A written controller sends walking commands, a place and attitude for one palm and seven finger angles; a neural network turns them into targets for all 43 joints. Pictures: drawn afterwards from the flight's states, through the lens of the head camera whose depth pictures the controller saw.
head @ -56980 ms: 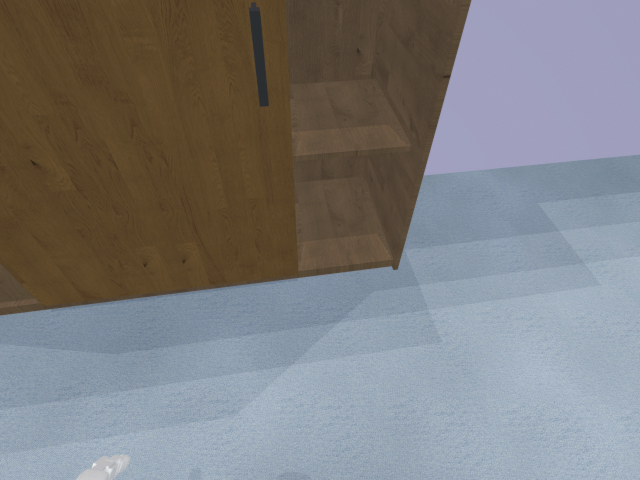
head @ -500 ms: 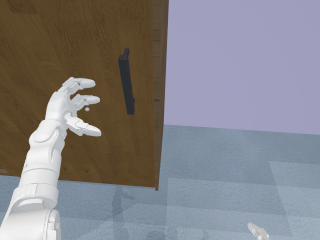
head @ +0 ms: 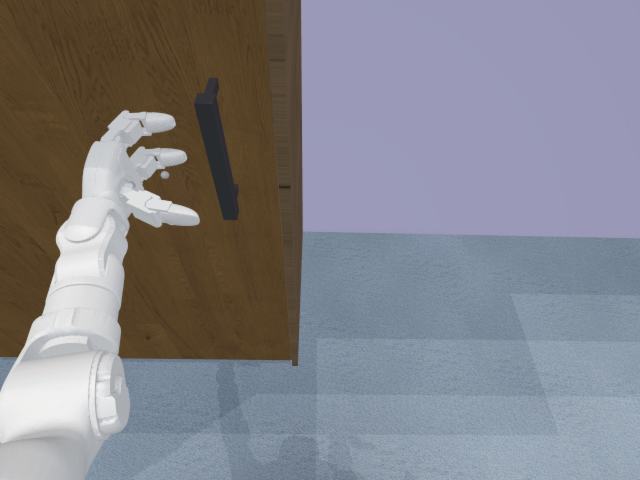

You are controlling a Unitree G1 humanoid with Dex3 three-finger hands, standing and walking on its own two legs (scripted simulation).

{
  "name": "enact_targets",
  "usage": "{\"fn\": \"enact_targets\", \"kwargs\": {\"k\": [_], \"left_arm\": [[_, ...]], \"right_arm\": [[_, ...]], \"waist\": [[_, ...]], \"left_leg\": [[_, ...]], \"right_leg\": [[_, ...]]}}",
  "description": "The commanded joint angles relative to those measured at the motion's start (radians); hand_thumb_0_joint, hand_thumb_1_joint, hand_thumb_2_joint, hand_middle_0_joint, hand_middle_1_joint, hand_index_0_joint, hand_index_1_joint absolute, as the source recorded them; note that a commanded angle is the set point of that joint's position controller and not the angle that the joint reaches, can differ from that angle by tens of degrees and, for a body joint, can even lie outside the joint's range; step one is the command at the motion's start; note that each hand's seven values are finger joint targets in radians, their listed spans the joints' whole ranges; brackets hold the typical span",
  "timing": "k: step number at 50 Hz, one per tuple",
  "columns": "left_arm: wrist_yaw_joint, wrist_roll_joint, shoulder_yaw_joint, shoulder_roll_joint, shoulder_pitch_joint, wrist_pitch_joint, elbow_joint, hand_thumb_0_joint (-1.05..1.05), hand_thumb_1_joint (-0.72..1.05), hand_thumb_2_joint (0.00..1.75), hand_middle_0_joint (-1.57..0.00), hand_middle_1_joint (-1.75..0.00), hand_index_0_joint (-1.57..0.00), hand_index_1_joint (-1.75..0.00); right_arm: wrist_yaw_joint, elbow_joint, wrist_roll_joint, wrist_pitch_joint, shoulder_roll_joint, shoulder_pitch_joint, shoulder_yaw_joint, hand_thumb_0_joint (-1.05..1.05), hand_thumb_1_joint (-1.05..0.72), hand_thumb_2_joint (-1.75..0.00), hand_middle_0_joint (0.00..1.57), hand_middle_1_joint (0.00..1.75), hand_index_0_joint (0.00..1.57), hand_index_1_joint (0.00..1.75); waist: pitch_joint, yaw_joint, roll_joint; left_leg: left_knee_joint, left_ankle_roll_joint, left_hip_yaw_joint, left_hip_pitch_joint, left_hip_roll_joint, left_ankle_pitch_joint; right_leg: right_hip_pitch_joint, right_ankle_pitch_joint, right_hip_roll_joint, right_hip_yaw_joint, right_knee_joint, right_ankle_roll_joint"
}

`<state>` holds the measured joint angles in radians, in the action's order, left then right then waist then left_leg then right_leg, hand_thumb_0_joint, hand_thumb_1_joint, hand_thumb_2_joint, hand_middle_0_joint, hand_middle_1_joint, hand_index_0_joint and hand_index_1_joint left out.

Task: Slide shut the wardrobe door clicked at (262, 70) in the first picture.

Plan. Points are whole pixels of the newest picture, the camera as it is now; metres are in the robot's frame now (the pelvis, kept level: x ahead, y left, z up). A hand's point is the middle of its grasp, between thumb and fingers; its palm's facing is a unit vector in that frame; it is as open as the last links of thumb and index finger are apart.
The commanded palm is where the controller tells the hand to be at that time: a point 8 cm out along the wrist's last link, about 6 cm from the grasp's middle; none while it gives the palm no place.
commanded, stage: move the hooked fingers beside the handle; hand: left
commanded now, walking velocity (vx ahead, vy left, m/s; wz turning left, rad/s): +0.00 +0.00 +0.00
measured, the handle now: (222, 155) +0.50 +0.11 +0.13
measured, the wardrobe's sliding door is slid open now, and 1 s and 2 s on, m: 0.00 0.00 0.00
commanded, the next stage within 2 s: feel for the door with the fingertips in 0.70 s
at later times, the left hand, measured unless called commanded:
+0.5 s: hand (158, 184) +0.45 +0.19 +0.13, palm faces -0.05 -1.00 +0.01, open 14.0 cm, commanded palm +0.42 +0.23 +0.13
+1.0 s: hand (181, 186) +0.44 +0.16 +0.13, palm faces -0.06 -1.00 +0.00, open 14.0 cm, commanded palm +0.42 +0.21 +0.13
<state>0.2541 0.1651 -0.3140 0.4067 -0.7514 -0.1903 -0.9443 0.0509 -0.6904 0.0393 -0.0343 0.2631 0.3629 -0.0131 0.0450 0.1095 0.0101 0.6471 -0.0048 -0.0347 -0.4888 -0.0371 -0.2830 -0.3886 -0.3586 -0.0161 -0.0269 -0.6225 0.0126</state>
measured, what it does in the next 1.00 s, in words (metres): stands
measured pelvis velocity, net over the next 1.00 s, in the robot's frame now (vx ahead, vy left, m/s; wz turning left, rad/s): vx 0.00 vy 0.01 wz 0.01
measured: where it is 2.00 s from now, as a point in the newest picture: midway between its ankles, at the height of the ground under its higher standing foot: outside the picture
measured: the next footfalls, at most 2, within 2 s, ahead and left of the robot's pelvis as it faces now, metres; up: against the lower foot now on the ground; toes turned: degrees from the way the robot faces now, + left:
none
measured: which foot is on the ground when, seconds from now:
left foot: down 0.00-1.00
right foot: down 0.00-1.00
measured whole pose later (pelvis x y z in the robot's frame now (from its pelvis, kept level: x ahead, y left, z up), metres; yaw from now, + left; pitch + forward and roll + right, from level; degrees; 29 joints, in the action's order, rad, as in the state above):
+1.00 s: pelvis +0.00 +0.01 +0.00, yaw +1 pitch +7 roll -1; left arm 0.21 0.18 -0.22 0.33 -0.72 -0.17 -0.88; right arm 0.03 -0.68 0.05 -0.02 0.26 0.37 -0.01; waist 0.06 0.09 0.03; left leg 0.68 -0.01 -0.02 -0.51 -0.03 -0.30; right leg -0.40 -0.37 -0.01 -0.04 -0.64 0.01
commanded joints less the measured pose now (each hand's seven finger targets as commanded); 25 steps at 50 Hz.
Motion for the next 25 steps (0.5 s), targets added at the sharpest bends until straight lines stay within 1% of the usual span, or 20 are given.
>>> {"fn": "enact_targets", "kwargs": {"k": [1,2,3,4,5,6,9,11,12,13,14,15,16,17,18,20,21,22,23,25], "left_arm": [[0.016,0.004,-0.042,0.255,-0.37,-0.061,0.182,0.0,-0.5,0.3,-0.3,-1.2,-0.3,-1.2],[0.02,0.006,-0.05,0.264,-0.35,-0.055,0.174,0.0,-0.5,0.3,-0.3,-1.2,-0.3,-1.2],[0.027,0.012,-0.024,0.232,-0.351,-0.049,0.192,0.0,-0.5,0.3,-0.3,-1.2,-0.3,-1.2],[0.03,0.018,-0.035,0.24,-0.348,-0.042,0.174,0.0,-0.5,0.3,-0.3,-1.2,-0.3,-1.2],[0.034,0.021,-0.031,0.24,-0.364,-0.039,0.174,0.0,-0.5,0.3,-0.3,-1.2,-0.3,-1.2],[0.034,0.029,-0.04,0.245,-0.377,-0.044,0.182,0.0,-0.5,0.3,-0.3,-1.2,-0.3,-1.2],[0.031,0.038,-0.06,0.266,-0.404,-0.065,0.269,0.0,-0.5,0.3,-0.3,-1.2,-0.3,-1.2],[0.028,0.034,-0.054,0.277,-0.431,-0.085,0.313,0.0,-0.5,0.3,-0.3,-1.2,-0.3,-1.2],[0.024,0.028,-0.054,0.282,-0.456,-0.095,0.344,0.0,-0.5,0.3,-0.3,-1.2,-0.3,-1.2],[0.024,0.026,-0.03,0.249,-0.44,-0.097,0.363,0.0,-0.5,0.3,-0.3,-1.2,-0.3,-1.2],[0.023,0.028,-0.016,0.23,-0.435,-0.096,0.382,0.0,-0.5,0.3,-0.3,-1.2,-0.3,-1.2],[0.021,0.029,-0.034,0.239,-0.386,-0.085,0.346,0.0,-0.5,0.3,-0.3,-1.2,-0.3,-1.2],[0.025,0.029,-0.015,0.229,-0.392,-0.075,0.325,0.0,-0.5,0.3,-0.3,-1.2,-0.3,-1.2],[0.025,0.03,-0.006,0.215,-0.395,-0.06,0.29,0.0,-0.5,0.3,-0.3,-1.2,-0.3,-1.2],[0.027,0.034,0.03,0.17,-0.409,-0.047,0.276,0.0,-0.5,0.3,-0.3,-1.2,-0.3,-1.2],[0.022,0.036,0.039,0.151,-0.39,-0.021,0.235,0.0,-0.5,0.3,-0.3,-1.2,-0.3,-1.2],[0.017,0.034,0.042,0.145,-0.403,-0.018,0.244,0.0,-0.5,0.3,-0.3,-1.2,-0.3,-1.2],[0.011,0.032,0.021,0.166,-0.389,-0.016,0.251,0.0,-0.5,0.3,-0.3,-1.2,-0.3,-1.2],[0.005,0.029,0.045,0.139,-0.391,-0.016,0.267,0.0,-0.5,0.3,-0.3,-1.2,-0.3,-1.2],[-0.011,0.032,0.042,0.129,-0.398,-0.025,0.291,0.0,-0.5,0.3,-0.3,-1.2,-0.3,-1.2]], "right_arm": [[-0.002,0.11,0.0,-0.028,0.159,0.051,0.052,0.0,-0.9,-0.9,0.2,0.3,0.2,0.3],[-0.003,0.116,0.003,-0.023,0.159,0.049,0.052,0.0,-0.9,-0.9,0.2,0.3,0.2,0.3],[-0.004,0.124,0.004,-0.02,0.158,0.044,0.053,0.0,-0.9,-0.9,0.2,0.3,0.2,0.3],[-0.003,0.122,0.005,-0.017,0.161,0.049,0.055,0.0,-0.9,-0.9,0.2,0.3,0.2,0.3],[-0.001,0.123,0.006,-0.014,0.163,0.049,0.055,0.0,-0.9,-0.9,0.2,0.3,0.2,0.3],[0.0,0.122,0.004,-0.011,0.166,0.053,0.056,0.0,-0.9,-0.9,0.2,0.3,0.2,0.3],[0.002,0.133,0.006,-0.013,0.162,0.045,0.06,0.0,-0.9,-0.9,0.2,0.3,0.2,0.3],[0.004,0.129,0.005,-0.013,0.162,0.045,0.057,0.0,-0.9,-0.9,0.2,0.3,0.2,0.3],[0.003,0.127,0.006,-0.014,0.158,0.042,0.058,0.0,-0.9,-0.9,0.2,0.3,0.2,0.3],[0.001,0.128,0.007,-0.017,0.153,0.037,0.06,0.0,-0.9,-0.9,0.2,0.3,0.2,0.3],[-0.001,0.129,0.006,-0.02,0.151,0.036,0.06,0.0,-0.9,-0.9,0.2,0.3,0.2,0.3],[0.0,0.124,0.007,-0.019,0.153,0.033,0.061,0.0,-0.9,-0.9,0.2,0.3,0.2,0.3],[0.0,0.119,0.008,-0.015,0.157,0.036,0.057,0.0,-0.9,-0.9,0.2,0.3,0.2,0.3],[0.001,0.115,0.012,-0.014,0.155,0.03,0.055,0.0,-0.9,-0.9,0.2,0.3,0.2,0.3],[0.0,0.116,0.014,-0.015,0.152,0.023,0.053,0.0,-0.9,-0.9,0.2,0.3,0.2,0.3],[0.0,0.116,0.015,-0.014,0.156,0.021,0.055,0.0,-0.9,-0.9,0.2,0.3,0.2,0.3],[-0.001,0.119,0.012,-0.015,0.158,0.024,0.055,0.0,-0.9,-0.9,0.2,0.3,0.2,0.3],[-0.003,0.124,0.011,-0.015,0.159,0.023,0.056,0.0,-0.9,-0.9,0.2,0.3,0.2,0.3],[-0.005,0.129,0.011,-0.015,0.155,0.018,0.055,0.0,-0.9,-0.9,0.2,0.3,0.2,0.3],[-0.008,0.133,0.007,-0.019,0.154,0.018,0.055,0.0,-0.9,-0.9,0.2,0.3,0.2,0.3]], "waist": [[0.36,-0.032,0.051],[0.344,-0.035,0.035],[0.343,-0.029,0.051],[0.331,-0.026,0.011],[0.311,-0.02,0.009],[0.309,-0.015,-0.034],[0.364,-0.023,0.013],[0.377,-0.015,0.032],[0.395,-0.014,0.063],[0.408,-0.013,0.101],[0.419,-0.012,0.095],[0.399,-0.02,0.097],[0.373,-0.007,0.079],[0.334,-0.004,0.075],[0.297,0.003,0.068],[0.273,-0.001,0.051],[0.291,0.001,0.046],[0.318,-0.013,0.057],[0.322,-0.01,0.069],[0.346,-0.013,0.046]], "left_leg": [[-0.021,-0.034,0.028,0.269,0.029,0.276],[-0.023,-0.034,0.027,0.252,0.027,0.272],[-0.024,-0.034,0.023,0.255,0.028,0.271],[-0.023,-0.035,0.024,0.243,0.025,0.259],[-0.026,-0.035,0.023,0.229,0.024,0.243],[-0.02,-0.042,0.023,0.221,0.026,0.246],[-0.02,-0.04,0.022,0.259,0.027,0.258],[-0.015,-0.042,0.027,0.278,0.025,0.268],[-0.013,-0.039,0.033,0.307,0.024,0.29],[-0.01,-0.037,0.036,0.342,0.023,0.31],[-0.007,-0.035,0.041,0.362,0.021,0.328],[-0.008,-0.033,0.039,0.354,0.019,0.318],[-0.009,-0.035,0.042,0.338,0.019,0.309],[-0.015,-0.033,0.043,0.321,0.017,0.281],[-0.022,-0.032,0.044,0.304,0.018,0.253],[-0.026,-0.031,0.049,0.288,0.017,0.234],[-0.02,-0.033,0.051,0.3,0.018,0.254],[-0.02,-0.029,0.053,0.306,0.018,0.263],[-0.021,-0.026,0.058,0.316,0.017,0.271],[-0.015,-0.024,0.065,0.331,0.015,0.277]], "right_leg": [[0.029,0.398,-0.013,0.015,0.068,0.007],[0.032,0.404,-0.012,0.014,0.068,0.007],[0.023,0.406,-0.013,0.015,0.069,0.006],[0.02,0.399,-0.014,0.013,0.072,0.003],[0.01,0.386,-0.014,0.013,0.075,0.002],[0.02,0.4,-0.017,0.013,0.074,0.001],[0.036,0.409,-0.016,0.02,0.074,0.0],[0.03,0.404,-0.018,0.02,0.069,0.002],[0.023,0.413,-0.018,0.019,0.065,0.003],[0.009,0.413,-0.02,0.018,0.066,0.005],[0.006,0.418,-0.02,0.013,0.065,0.005],[-0.003,0.405,-0.021,0.011,0.069,0.007],[-0.008,0.396,-0.023,0.006,0.07,0.008],[-0.03,0.371,-0.022,0.004,0.075,0.007],[-0.047,0.345,-0.021,-0.002,0.079,0.007],[-0.067,0.317,-0.021,-0.006,0.079,0.008],[-0.062,0.325,-0.021,-0.009,0.074,0.01],[-0.053,0.333,-0.019,-0.006,0.069,0.01],[-0.058,0.33,-0.018,-0.01,0.065,0.012],[-0.062,0.324,-0.02,-0.012,0.059,0.011]]}}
